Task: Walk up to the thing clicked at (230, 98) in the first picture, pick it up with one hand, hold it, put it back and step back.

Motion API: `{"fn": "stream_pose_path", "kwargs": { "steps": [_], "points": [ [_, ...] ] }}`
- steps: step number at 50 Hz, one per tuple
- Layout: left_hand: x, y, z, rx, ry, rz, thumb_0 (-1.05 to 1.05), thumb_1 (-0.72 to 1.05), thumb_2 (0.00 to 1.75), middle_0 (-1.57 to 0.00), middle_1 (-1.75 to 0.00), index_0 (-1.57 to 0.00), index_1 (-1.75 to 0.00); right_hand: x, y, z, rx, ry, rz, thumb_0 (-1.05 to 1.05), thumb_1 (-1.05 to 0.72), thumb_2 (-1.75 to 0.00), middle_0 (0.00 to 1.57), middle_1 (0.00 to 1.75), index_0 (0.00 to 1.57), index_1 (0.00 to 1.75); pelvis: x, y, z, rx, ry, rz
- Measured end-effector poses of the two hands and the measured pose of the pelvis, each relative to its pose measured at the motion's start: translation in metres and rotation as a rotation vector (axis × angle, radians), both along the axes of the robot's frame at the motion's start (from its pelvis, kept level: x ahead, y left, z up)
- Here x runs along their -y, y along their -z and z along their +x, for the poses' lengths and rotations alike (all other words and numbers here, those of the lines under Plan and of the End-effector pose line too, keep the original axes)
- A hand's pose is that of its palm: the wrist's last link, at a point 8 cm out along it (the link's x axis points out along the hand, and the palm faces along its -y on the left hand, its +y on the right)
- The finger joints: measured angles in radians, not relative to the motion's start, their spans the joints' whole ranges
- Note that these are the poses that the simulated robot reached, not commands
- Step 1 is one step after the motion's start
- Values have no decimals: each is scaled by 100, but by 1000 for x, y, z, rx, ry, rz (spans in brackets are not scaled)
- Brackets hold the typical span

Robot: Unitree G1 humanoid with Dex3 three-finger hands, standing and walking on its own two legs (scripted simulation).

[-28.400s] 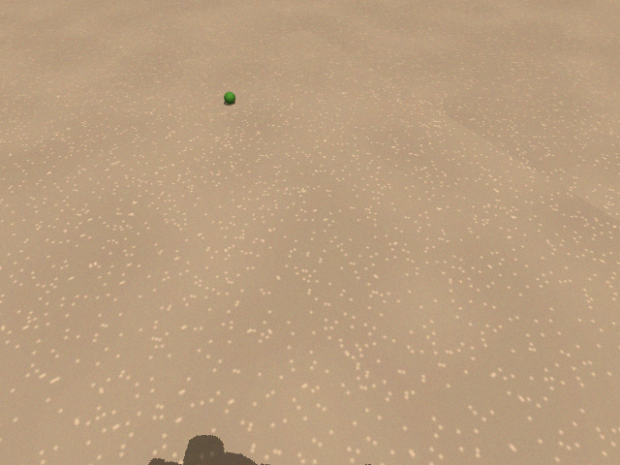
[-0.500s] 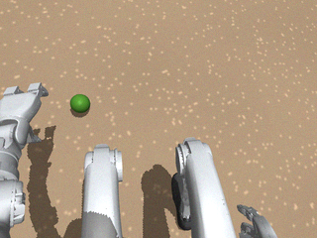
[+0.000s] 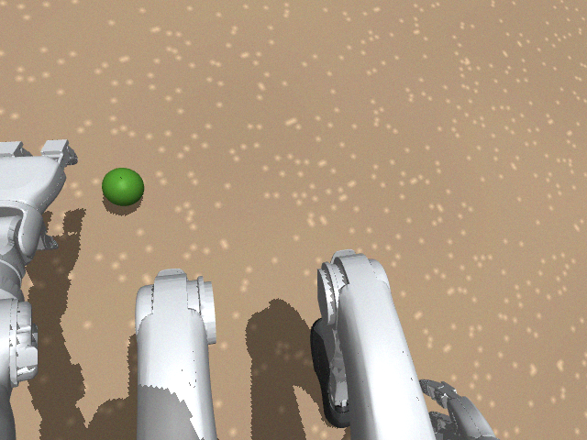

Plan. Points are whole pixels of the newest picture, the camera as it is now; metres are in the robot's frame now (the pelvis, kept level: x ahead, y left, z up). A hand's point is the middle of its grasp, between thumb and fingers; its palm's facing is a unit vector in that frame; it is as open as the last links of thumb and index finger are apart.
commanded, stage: rise first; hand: left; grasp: from above
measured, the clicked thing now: (123, 187) +0.51 +0.25 -0.31
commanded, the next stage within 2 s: approach in 0.26 s
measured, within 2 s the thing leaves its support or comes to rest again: neither
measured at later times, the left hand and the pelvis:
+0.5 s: hand (63, 199) +0.44 +0.31 -0.19, palm faces -0.46 -0.06 -0.89, open 13.9 cm; pelvis +0.01 +0.00 -0.01, yaw -1 degrees
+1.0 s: hand (117, 152) +0.52 +0.24 -0.18, palm faces -0.45 -0.06 -0.89, open 13.8 cm; pelvis +0.01 +0.00 -0.01, yaw -2 degrees
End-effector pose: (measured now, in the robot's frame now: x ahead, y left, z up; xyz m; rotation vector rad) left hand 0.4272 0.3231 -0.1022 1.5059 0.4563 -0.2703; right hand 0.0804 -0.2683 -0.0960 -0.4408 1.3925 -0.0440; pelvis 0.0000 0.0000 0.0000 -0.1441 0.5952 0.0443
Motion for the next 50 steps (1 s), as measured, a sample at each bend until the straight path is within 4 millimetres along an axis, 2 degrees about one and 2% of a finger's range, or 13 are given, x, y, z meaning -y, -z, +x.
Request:
{"fn": "stream_pose_path", "kwargs": {
  "steps": [24, 29, 34, 38, 42, 46, 50],
  "points": [
    [12, 26, 20, -18, -15, -1, 0, -51, 98, -9, -104, -10, -103, 6, 2, -21, -78, 12, -10, 0, -91, -90, 20, 30, 20, 30, 2, 8, 6, -21, 8, -1],
    [28, 28, 35, 3, 24, -4, 0, -50, 97, -9, -106, -11, -104, 8, 2, -24, -80, 6, -21, 0, -91, -90, 20, 30, 20, 30, 3, 11, 6, -23, 10, 1],
    [60, 25, 66, 58, 67, -12, 0, -49, 96, -9, -108, -11, -106, 9, -2, -31, -67, 17, -40, 0, -91, -90, 20, 30, 20, 30, 3, 14, 5, -25, 17, -6],
    [83, 17, 92, 105, 61, -8, 0, -49, 96, -9, -108, -12, -106, 9, -7, -42, -65, 50, -47, 0, -91, -90, 20, 30, 20, 30, 2, 14, 5, -34, 24, -9],
    [97, 10, 109, 102, 30, 9, 0, -49, 96, -10, -107, -12, -105, 6, -10, -57, -78, 92, -38, 0, -91, -90, 20, 30, 20, 30, 2, 12, 6, -46, 31, -10],
    [99, 8, 111, 64, -6, 25, 0, -49, 96, -10, -105, -12, -104, 2, -10, -71, -103, 131, -15, 0, -91, -90, 20, 30, 20, 30, 2, 9, 6, -47, 36, -7],
    [88, 17, 98, -12, -48, 24, 0, -48, 95, -11, -104, -12, -102, -4, -9, -78, -127, 147, 12, 0, -91, -89, 20, 30, 20, 30, 3, 7, 5, -38, 35, -3]
  ]
}}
